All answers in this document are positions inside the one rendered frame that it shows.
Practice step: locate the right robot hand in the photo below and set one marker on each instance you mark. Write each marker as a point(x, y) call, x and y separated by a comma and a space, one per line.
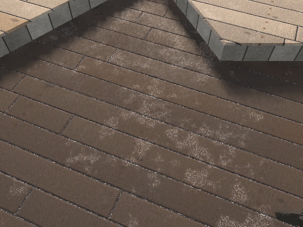
point(294, 217)

